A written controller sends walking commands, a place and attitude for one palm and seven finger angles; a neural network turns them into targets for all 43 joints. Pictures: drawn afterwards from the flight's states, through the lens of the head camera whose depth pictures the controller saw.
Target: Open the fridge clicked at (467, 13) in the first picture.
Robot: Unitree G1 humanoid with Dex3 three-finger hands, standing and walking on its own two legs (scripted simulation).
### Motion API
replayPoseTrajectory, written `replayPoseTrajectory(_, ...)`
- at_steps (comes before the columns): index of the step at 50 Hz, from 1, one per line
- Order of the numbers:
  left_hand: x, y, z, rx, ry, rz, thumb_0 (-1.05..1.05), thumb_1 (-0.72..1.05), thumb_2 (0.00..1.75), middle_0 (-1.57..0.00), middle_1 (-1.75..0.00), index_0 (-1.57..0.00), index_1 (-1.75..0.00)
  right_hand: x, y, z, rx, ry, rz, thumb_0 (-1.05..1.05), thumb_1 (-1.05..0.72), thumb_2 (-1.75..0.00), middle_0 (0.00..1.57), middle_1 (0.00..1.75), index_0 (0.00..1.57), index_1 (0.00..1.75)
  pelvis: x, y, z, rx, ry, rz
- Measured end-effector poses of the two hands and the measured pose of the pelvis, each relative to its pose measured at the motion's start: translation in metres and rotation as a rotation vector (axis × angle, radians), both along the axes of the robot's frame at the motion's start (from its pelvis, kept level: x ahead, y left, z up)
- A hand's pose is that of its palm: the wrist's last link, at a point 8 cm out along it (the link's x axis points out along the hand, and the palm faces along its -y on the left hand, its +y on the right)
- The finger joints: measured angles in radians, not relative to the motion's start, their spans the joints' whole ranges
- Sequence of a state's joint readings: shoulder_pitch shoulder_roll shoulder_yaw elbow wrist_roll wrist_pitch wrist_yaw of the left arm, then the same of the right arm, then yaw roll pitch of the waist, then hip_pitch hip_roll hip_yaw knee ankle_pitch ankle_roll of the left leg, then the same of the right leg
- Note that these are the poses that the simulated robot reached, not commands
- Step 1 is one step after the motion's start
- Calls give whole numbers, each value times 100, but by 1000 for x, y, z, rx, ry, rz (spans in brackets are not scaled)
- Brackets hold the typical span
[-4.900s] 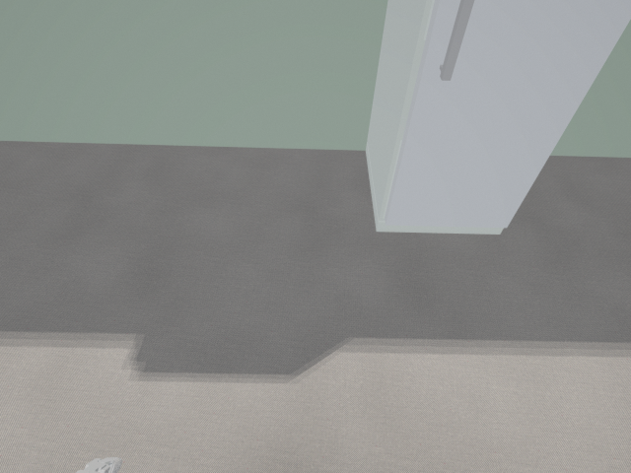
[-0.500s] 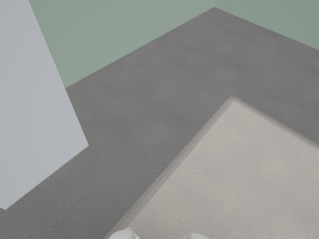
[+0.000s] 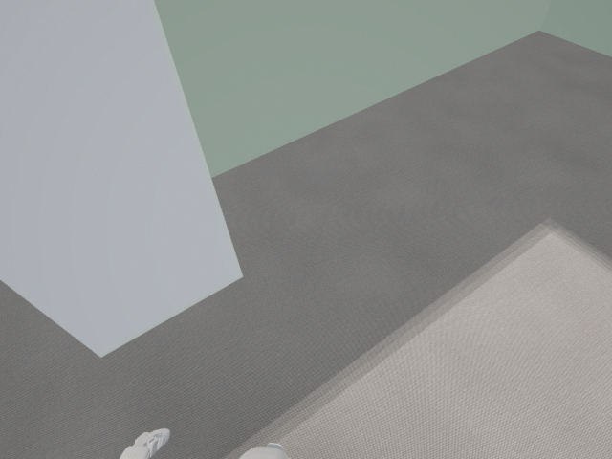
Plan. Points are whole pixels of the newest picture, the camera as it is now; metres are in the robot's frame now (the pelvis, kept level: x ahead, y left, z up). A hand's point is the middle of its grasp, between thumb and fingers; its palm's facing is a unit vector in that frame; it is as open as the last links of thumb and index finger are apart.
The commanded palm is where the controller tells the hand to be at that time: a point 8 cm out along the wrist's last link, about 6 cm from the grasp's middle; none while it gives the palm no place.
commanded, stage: turn to face it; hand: left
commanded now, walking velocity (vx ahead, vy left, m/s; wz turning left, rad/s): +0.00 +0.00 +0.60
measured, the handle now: out of the picture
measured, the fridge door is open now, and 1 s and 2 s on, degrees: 0 0 0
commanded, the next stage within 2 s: take the last steps up to it in 0.88 s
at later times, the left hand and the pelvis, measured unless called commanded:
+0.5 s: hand out of the picture -0.07 +0.25 -0.18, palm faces +0.36 -0.89 -0.27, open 7.4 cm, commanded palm none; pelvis -0.01 +0.03 +0.00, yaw +19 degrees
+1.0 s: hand out of the picture -0.03 +0.20 -0.14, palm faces +0.50 -0.82 -0.27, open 7.4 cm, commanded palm none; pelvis -0.01 -0.01 +0.01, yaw +31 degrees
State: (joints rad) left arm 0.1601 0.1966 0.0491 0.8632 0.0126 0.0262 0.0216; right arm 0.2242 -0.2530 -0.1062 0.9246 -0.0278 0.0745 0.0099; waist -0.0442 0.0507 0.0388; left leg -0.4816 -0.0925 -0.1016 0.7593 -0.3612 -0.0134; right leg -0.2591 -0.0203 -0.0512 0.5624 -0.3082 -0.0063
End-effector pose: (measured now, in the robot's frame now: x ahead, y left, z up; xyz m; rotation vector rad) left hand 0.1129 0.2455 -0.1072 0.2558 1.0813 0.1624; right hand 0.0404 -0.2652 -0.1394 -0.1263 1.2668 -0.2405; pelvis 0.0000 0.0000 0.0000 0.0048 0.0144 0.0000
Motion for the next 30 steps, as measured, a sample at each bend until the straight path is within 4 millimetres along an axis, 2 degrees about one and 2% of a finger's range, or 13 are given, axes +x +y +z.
replayPoseTrajectory(6, -44, -10, 7, 0, 54, 95, 1, 90, 90, -20, -30, -20, -30, 24, -12, 7, 13, 2, 96, 1, -91, -90, 19, 30, 20, 30, 1, -12, 10, 33, -20, 86)
replayPoseTrajectory(11, -84, -9, 2, -17, 98, 186, 1, 90, 90, -20, -30, -20, -30, 51, -2, 7, 15, 23, 201, 1, -91, -90, 19, 30, 20, 30, -1, -12, 10, 43, -24, 163)
replayPoseTrajectory(16, -134, 4, -12, -40, 174, 292, 1, 90, 90, -21, -30, -20, -30, 94, 28, 9, 5, -9, 329, 1, -91, -90, 19, 30, 20, 30, -6, 0, 6, 33, -15, 229)
replayPoseTrajectory(20, -176, 26, -32, -64, 231, 385, 1, 90, 90, -21, -30, -20, -30, 132, 63, 13, -24, -92, 436, 1, -91, -90, 19, 30, 20, 30, -8, 18, -7, 8, -6, 281)
replayPoseTrajectory(22, -192, 37, -40, -67, 263, 419, 1, 90, 90, -20, -30, -20, -30, 144, 78, 19, -32, -136, 472, 1, -91, -90, 19, 30, 20, 30, -11, 23, -9, 15, -9, 297)
replayPoseTrajectory(25, -199, 48, -37, -65, 273, 458, 1, 91, 90, -20, -30, -20, -30, 150, 92, 30, -44, -167, 504, 1, -91, -90, 20, 30, 20, 30, -13, 28, -4, -2, -15, 324)
replayPoseTrajectory(30, -186, 58, -23, -60, 185, 480, 1, 91, 90, -20, -30, -19, -30, 147, 104, 35, -39, -151, 539, 1, -91, -90, 20, 30, 20, 30, -14, 32, 6, -14, -19, 371)
